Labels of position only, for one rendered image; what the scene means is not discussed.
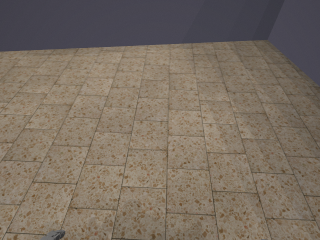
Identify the robot left hand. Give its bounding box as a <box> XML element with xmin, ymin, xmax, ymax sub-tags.
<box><xmin>40</xmin><ymin>230</ymin><xmax>65</xmax><ymax>240</ymax></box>

